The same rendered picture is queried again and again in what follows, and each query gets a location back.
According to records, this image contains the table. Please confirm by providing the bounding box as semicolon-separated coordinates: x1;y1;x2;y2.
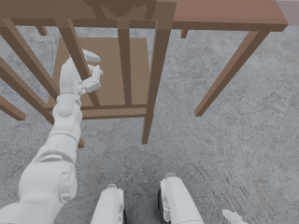
0;0;289;121

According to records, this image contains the chair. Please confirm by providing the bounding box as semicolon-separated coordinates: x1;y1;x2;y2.
0;0;178;148

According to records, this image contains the right robot thigh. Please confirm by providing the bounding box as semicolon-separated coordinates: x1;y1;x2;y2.
160;176;205;224

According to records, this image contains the left robot upper arm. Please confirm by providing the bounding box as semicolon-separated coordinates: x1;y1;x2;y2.
0;161;78;224

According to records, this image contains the robot left forearm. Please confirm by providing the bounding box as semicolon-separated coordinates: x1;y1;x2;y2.
18;93;82;199

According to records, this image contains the left robot hand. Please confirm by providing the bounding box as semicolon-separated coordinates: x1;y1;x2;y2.
60;49;104;99

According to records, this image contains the left robot thigh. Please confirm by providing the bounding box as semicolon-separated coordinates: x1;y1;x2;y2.
91;187;124;224

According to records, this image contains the right robot hand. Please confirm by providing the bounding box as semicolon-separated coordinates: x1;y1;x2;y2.
222;209;248;224

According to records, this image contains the robot thigh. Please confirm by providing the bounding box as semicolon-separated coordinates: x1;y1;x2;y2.
160;176;205;224
91;187;124;224

